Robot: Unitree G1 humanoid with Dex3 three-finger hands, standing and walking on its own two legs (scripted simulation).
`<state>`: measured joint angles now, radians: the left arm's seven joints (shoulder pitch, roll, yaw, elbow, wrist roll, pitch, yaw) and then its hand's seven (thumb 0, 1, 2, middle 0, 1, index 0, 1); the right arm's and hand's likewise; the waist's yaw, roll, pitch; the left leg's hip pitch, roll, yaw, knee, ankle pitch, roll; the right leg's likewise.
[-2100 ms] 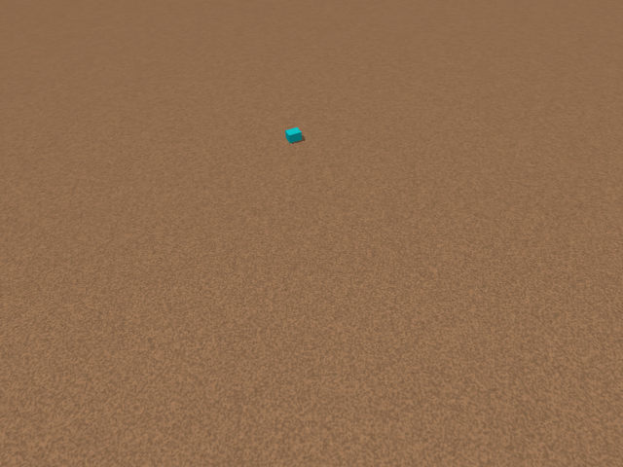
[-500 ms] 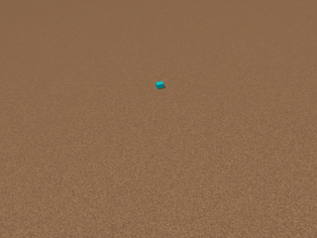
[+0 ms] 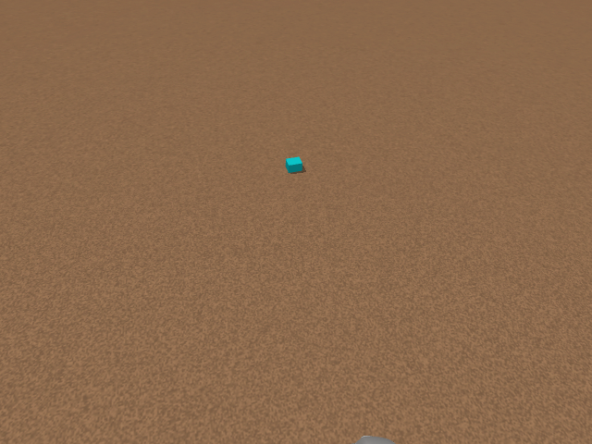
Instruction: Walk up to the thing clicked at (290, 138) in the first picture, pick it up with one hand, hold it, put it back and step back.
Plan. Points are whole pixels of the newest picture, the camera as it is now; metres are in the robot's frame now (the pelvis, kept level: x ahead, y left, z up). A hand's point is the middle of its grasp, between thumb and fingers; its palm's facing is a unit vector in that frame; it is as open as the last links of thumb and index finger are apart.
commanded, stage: walk up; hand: left
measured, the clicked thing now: (293, 164) +1.56 +0.02 -0.74
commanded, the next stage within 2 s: none
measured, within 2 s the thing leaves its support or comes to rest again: neither
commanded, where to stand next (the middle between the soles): +1.21 -0.26 m, yaw +6 degrees
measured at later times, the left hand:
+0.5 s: hand (205, 359) +0.28 +0.17 -0.12, palm faces +0.06 -0.93 -0.36, open 7.4 cm
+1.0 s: hand (245, 219) +0.60 +0.14 -0.13, palm faces -0.04 -0.94 -0.35, open 7.4 cm
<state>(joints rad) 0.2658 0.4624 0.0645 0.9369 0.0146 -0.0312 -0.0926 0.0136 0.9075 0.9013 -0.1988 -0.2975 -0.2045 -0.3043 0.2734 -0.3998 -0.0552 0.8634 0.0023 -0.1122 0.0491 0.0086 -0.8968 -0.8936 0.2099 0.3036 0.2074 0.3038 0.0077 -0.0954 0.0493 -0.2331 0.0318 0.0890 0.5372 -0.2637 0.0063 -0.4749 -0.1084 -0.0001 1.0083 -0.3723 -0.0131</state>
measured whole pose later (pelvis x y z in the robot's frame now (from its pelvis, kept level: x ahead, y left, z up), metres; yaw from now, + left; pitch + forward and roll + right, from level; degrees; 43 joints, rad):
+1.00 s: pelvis +0.51 -0.14 +0.00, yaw +1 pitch -2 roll +2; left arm 0.22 0.45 0.08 0.88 0.02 -0.02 -0.12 0.01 0.91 0.90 -0.20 -0.30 -0.20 -0.30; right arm 0.33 -0.44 -0.05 0.88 -0.01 -0.11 0.04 0.01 -0.89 -0.89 0.21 0.30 0.21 0.30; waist -0.02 -0.05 0.06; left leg -0.14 0.08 0.11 0.54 -0.35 -0.03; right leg -0.51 -0.15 -0.01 0.70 -0.21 -0.01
